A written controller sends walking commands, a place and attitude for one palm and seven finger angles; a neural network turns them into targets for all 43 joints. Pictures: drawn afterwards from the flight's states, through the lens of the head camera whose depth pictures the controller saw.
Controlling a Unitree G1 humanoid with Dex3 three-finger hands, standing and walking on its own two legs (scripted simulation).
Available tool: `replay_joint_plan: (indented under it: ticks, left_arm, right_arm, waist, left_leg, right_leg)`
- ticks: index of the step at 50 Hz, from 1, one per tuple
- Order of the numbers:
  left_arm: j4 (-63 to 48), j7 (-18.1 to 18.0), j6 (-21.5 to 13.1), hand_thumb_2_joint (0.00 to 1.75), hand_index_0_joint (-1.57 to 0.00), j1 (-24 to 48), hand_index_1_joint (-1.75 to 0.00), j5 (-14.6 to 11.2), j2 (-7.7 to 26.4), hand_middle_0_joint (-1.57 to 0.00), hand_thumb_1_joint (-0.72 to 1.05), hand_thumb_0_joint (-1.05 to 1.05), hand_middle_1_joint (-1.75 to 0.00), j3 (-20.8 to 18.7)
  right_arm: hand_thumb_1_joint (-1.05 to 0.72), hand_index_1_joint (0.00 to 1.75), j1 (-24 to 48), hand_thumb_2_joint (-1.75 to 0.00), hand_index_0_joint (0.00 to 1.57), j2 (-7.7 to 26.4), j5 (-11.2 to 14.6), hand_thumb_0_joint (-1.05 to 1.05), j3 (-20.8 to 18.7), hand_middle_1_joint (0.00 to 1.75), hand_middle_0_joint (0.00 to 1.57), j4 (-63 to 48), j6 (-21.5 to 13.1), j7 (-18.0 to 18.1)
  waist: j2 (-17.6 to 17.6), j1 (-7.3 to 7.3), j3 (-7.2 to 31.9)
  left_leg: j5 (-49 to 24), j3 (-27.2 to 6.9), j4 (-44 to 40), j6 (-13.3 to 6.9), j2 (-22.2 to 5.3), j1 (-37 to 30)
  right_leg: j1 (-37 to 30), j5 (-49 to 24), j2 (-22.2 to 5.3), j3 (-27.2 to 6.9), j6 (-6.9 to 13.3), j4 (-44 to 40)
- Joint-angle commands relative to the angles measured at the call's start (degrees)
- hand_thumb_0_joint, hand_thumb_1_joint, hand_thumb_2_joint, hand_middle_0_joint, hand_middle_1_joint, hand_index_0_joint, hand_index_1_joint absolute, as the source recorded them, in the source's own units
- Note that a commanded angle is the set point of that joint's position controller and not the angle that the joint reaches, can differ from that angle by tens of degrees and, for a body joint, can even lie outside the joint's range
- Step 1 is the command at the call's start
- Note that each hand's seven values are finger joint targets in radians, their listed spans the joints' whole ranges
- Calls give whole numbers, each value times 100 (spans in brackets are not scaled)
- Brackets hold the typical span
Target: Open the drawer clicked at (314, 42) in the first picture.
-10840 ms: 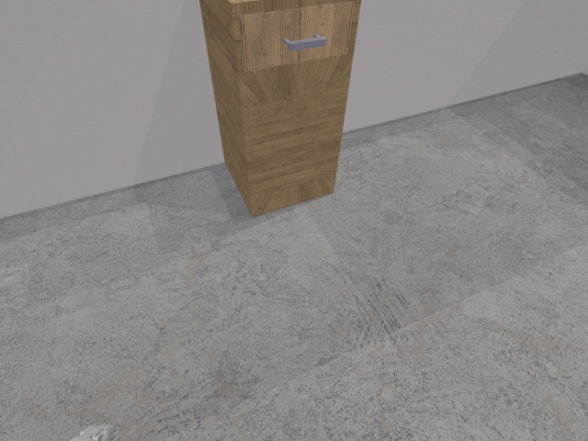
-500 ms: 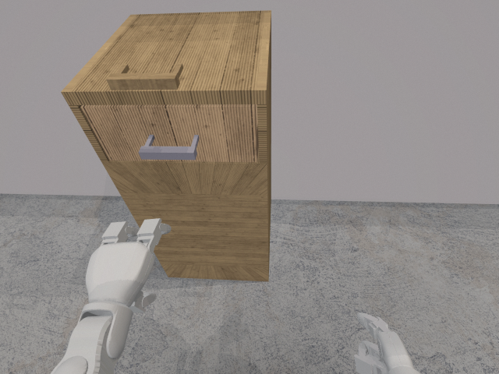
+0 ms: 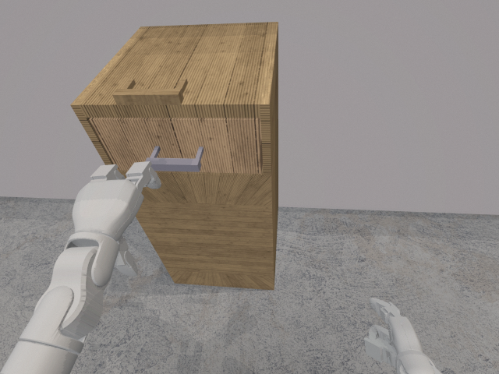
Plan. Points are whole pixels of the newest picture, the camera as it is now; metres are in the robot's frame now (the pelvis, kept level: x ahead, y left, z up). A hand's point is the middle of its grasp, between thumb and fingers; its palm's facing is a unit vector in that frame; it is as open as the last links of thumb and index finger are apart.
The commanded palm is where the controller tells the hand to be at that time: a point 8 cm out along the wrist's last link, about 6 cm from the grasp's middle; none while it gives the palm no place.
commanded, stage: raise the hand with hooked fingers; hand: left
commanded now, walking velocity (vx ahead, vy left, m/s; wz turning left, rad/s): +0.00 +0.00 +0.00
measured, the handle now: (175, 157) +0.54 +0.26 +0.02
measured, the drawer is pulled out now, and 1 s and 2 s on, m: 0.00 0.00 0.00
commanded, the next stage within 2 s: move the hooked fingers above the handle in 0.50 s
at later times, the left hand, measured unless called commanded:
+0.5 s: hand (121, 216) +0.30 +0.24 +0.12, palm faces +0.10 -0.07 -0.99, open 13.8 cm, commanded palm +0.27 +0.24 +0.18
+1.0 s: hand (140, 197) +0.35 +0.24 +0.11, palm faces +0.03 -0.03 -1.00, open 13.8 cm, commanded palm +0.32 +0.24 +0.16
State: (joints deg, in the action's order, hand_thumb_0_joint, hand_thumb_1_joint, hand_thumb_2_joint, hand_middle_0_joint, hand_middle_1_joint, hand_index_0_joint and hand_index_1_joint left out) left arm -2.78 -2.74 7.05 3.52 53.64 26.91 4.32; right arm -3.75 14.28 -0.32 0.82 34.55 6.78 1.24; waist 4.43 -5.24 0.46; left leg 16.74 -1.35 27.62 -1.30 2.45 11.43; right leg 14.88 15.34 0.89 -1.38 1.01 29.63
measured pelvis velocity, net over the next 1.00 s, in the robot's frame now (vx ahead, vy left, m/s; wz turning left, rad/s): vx -0.02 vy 0.00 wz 0.01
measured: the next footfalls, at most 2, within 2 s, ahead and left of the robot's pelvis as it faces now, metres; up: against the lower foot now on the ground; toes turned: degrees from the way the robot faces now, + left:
none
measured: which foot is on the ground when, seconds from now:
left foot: down 0.00-1.00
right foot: down 0.00-1.00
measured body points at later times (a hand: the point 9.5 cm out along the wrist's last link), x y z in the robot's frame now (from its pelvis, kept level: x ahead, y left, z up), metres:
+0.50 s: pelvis -0.01 +0.00 +0.00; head +0.00 -0.03 +0.45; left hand +0.28 +0.24 +0.17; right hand +0.18 -0.22 -0.11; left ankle -0.02 +0.11 -0.74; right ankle +0.00 -0.11 -0.74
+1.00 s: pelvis -0.02 +0.00 +0.00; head +0.00 -0.03 +0.45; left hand +0.34 +0.24 +0.16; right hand +0.16 -0.22 -0.11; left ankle -0.02 +0.11 -0.74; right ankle +0.00 -0.11 -0.74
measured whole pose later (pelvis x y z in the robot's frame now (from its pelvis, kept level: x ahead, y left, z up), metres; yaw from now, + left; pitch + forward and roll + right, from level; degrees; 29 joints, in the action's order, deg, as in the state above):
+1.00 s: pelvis -0.02 +0.00 +0.00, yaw +1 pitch +2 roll +1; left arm 19.2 -1.4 0.4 22.9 54.3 28.3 5.9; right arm -7.8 13.8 1.3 0.8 36.4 6.2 2.4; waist 3.2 -3.3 0.6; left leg 14.3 -1.7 27.2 -1.3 2.8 15.3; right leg 18.5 12.9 0.5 -0.9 1.0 28.9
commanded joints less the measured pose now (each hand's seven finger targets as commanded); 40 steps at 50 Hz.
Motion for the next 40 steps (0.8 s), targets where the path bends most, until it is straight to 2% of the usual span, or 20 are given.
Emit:
replay_joint_plan:
  ticks: [1, 5, 8, 9, 10, 12, 13, 15, 17, 18, 20, 23, 26, 30, 31, 33, 35, 38, 39, 40]
  left_arm:
    - [-944, 0, -65, 30, -30, 1864, -120, -27, 1315, -30, -50, 0, -120, -857]
    - [-762, 228, -130, 30, -30, 2347, -120, -133, 1501, -30, -50, 0, -120, -916]
    - [-508, 410, -175, 30, -30, 1794, -120, -233, 1336, -30, -50, 0, -120, -893]
    - [-527, 458, -210, 30, -30, 1757, -120, -252, 1278, -30, -50, 0, -120, -823]
    - [-540, 486, -248, 30, -30, 1709, -120, -271, 1270, -30, -50, 0, -120, -829]
    - [-833, 464, -385, 30, -30, 1801, -120, -263, 1385, -30, -50, 0, -120, -927]
    - [-909, 425, -455, 30, -30, 1838, -120, -261, 1455, -30, -50, 0, -120, -1006]
    - [-1018, 282, -601, 30, -30, 1976, -120, -212, 1513, -30, -50, 0, -120, -1091]
    - [-1166, 118, -708, 30, -30, 2075, -120, -220, 1638, -30, -50, 0, -120, -1231]
    - [-1085, 28, -713, 30, -30, 2094, -120, -238, 1723, -30, -50, 0, -120, -1349]
    - [-882, -92, -696, 30, -30, 2057, -120, -232, 1553, -30, -50, 0, -120, -1239]
    - [-823, -166, -584, 30, -30, 2134, -120, -207, 1512, -30, -50, 0, -120, -1170]
    - [-694, -88, -446, 30, -30, 2107, -120, -178, 1329, -30, -50, 0, -120, -896]
    - [-712, 103, -420, 30, -30, 2022, -120, -185, 1353, -30, -50, 0, -120, -842]
    - [-679, 129, -430, 30, -30, 2088, -120, -172, 1281, -30, -50, 0, -120, -751]
    - [-526, 136, -483, 30, -30, 2373, -120, -151, 1348, -30, -50, 0, -120, -790]
    - [-236, 115, -557, 30, -30, 2839, -120, -92, 1143, -30, -50, 0, -120, -525]
    - [-79, -12, -667, 30, -30, 3358, -120, 32, 1398, -30, -50, 0, -120, -679]
    - [17, -53, -693, 30, -30, 3578, -120, 66, 1276, -30, -50, 0, -120, -526]
    - [303, -91, -693, 30, -30, 3669, -120, 70, 1260, -30, -50, 0, -120, -526]
  right_arm:
    - [-90, 30, 640, -90, 20, 540, 51, 0, -161, 30, 20, -834, -220, 54]
    - [-90, 30, 624, -90, 20, 565, 88, 0, -149, 30, 20, -836, -225, 69]
    - [-90, 30, 585, -90, 20, 588, 108, 0, -172, 30, 20, -890, -212, 20]
    - [-90, 30, 564, -90, 20, 601, 104, 0, -158, 30, 20, -910, -210, 4]
    - [-90, 30, 563, -90, 20, 611, 108, 0, -165, 30, 20, -915, -198, -6]
    - [-90, 30, 541, -90, 20, 619, 85, 0, -186, 30, 20, -962, -211, -22]
    - [-90, 30, 552, -90, 20, 625, 83, 0, -188, 30, 20, -969, -231, -31]
    - [-90, 30, 489, -90, 20, 599, 72, 0, -207, 30, 20, -929, -259, -33]
    - [-90, 30, 471, -90, 20, 588, 62, 0, -226, 30, 20, -919, -293, -21]
    - [-90, 30, 461, -90, 20, 593, 70, 0, -232, 30, 20, -899, -310, -15]
    - [-90, 30, 439, -90, 20, 578, 99, 0, -244, 30, 20, -810, -320, -15]
    - [-90, 30, 490, -90, 20, 600, 125, 0, -258, 30, 20, -806, -333, -21]
    - [-90, 30, 498, -90, 20, 599, 137, 0, -246, 30, 20, -788, -321, -8]
    - [-90, 30, 519, -90, 20, 614, 139, 0, -223, 30, 20, -819, -304, 16]
    - [-90, 30, 531, -90, 20, 608, 134, 0, -211, 30, 20, -827, -305, 23]
    - [-90, 30, 510, -90, 20, 612, 148, 0, -208, 30, 20, -797, -308, 48]
    - [-90, 30, 415, -90, 20, 590, 155, 0, -200, 30, 20, -727, -318, 84]
    - [-90, 30, 352, -90, 20, 603, 139, 0, -221, 30, 20, -706, -347, 125]
    - [-90, 30, 319, -90, 20, 566, 145, 0, -210, 30, 20, -703, -367, 128]
    - [-90, 30, 251, -90, 20, 559, 150, 0, -224, 30, 20, -633, -357, 147]
  waist:
    - [-359, 29, 1459]
    - [-355, 51, 1462]
    - [-406, -1, 1402]
    - [-553, 1, 1361]
    - [-527, 6, 1239]
    - [-500, -30, 1441]
    - [-370, -27, 1464]
    - [-317, -39, 1446]
    - [-198, -69, 1603]
    - [-199, -78, 1603]
    - [-288, -39, 1431]
    - [-168, -45, 1501]
    - [-270, 2, 1386]
    - [-396, 23, 1325]
    - [-306, 32, 1260]
    - [-322, 92, 1166]
    - [-367, 184, 1017]
    - [-236, 146, 1382]
    - [-176, 160, 1441]
    - [-283, 202, 1402]
  left_leg:
    - [-2168, 133, -318, -28, 11, -123]
    - [-2042, 139, -380, -31, 22, -98]
    - [-2026, 164, -400, -21, 20, -29]
    - [-1997, 172, -412, -23, 10, 36]
    - [-1953, 168, -435, -23, 4, 78]
    - [-1971, 167, -419, -41, 18, 21]
    - [-1886, 146, -418, -29, 13, 32]
    - [-1853, 105, -441, -16, -3, -10]
    - [-1895, 98, -423, -18, 20, -100]
    - [-1789, 101, -433, -11, 21, -39]
    - [-1719, 107, -472, 4, 5, 15]
    - [-1715, 100, -496, 19, 11, -36]
    - [-1653, 105, -535, 12, -3, -54]
    - [-1503, 96, -587, -8, -21, -39]
    - [-1506, 98, -585, -7, -17, -34]
    - [-1326, 95, -586, -2, -35, -3]
    - [-1128, 70, -596, 3, -41, 35]
    - [-1106, 53, -542, 14, -12, -27]
    - [-1104, 46, -514, 16, 9, -32]
    - [-1062, 46, -504, 17, -2, -14]
  right_leg:
    - [-1126, -1998, -44, -4, 146, -323]
    - [-1185, -1886, -67, 14, 128, -402]
    - [-1199, -1870, -54, 19, 131, -431]
    - [-1188, -1851, -75, 60, 119, -401]
    - [-1113, -1807, -66, 57, 123, -427]
    - [-1153, -1800, -70, 43, 116, -404]
    - [-1121, -1657, -55, 27, 128, -416]
    - [-1010, -1474, -53, 72, 147, -413]
    - [-1053, -1503, -59, 32, 152, -421]
    - [-1069, -1369, -49, 21, 151, -442]
    - [-936, -1276, -48, 60, 150, -468]
    - [-950, -1212, -31, 59, 163, -488]
    - [-880, -1149, -39, 118, 152, -503]
    - [-885, -994, -31, 126, 141, -548]
    - [-829, -985, -32, 144, 149, -543]
    - [-678, -765, 1, 146, 145, -586]
    - [-453, -541, -9, 189, 146, -593]
    - [-500, -488, 14, 161, 163, -535]
    - [-472, -476, -9, 171, 171, -501]
    - [-408, -461, 1, 177, 173, -510]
